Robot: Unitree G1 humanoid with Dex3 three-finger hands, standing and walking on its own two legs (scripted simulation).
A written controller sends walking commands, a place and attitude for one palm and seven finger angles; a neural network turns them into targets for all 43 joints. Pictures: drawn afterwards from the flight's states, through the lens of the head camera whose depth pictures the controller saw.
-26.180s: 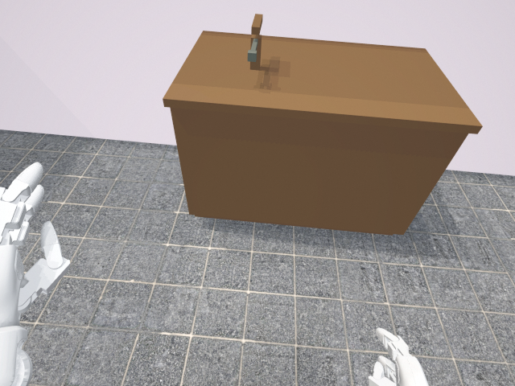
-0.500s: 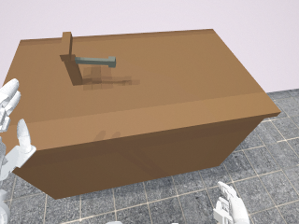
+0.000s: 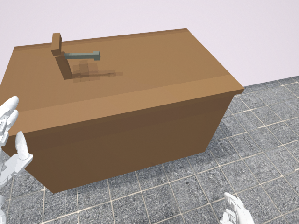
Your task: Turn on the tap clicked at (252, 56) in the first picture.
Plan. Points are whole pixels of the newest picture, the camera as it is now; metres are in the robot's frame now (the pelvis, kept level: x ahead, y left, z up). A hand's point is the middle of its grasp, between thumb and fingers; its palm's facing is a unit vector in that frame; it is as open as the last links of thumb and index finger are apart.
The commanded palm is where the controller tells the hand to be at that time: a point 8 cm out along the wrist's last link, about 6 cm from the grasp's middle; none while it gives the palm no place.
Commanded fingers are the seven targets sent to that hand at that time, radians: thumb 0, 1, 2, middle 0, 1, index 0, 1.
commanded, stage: stop stepping back and stand still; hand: left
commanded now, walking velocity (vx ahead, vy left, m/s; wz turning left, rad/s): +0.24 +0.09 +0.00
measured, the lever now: (96, 55) +0.74 +0.23 +0.06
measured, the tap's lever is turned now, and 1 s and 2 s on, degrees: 78 78 78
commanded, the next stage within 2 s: stand and check the lever's angle in 0.94 s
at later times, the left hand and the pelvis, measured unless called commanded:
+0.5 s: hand out of the picture +0.14 +0.25 +0.17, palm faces +0.41 -0.84 -0.35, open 7.4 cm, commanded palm +0.09 +0.29 +0.18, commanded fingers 0.00 0.90 0.90 -0.20 -0.30 -0.20 -0.30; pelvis -0.07 +0.01 -0.01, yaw +1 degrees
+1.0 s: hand (18, 177) +0.17 +0.23 +0.17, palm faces +0.39 -0.82 -0.41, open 7.4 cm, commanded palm +0.12 +0.27 +0.18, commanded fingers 0.00 0.90 0.90 -0.20 -0.30 -0.20 -0.30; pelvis -0.04 -0.01 +0.00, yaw +1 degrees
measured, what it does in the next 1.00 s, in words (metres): steps on the spot: left foot, then right foot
